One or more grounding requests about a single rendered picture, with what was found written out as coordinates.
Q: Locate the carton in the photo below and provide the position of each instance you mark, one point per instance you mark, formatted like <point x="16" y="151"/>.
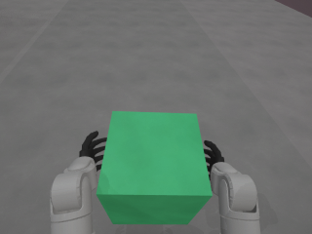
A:
<point x="154" y="169"/>

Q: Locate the right robot hand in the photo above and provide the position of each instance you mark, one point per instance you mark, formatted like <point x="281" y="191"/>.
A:
<point x="214" y="153"/>

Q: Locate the left robot hand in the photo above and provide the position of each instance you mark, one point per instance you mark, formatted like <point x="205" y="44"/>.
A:
<point x="89" y="145"/>

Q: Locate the robot right forearm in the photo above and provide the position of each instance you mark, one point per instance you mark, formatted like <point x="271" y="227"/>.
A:
<point x="237" y="200"/>

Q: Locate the robot left forearm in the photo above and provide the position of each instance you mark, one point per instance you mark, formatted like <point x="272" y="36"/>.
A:
<point x="71" y="202"/>

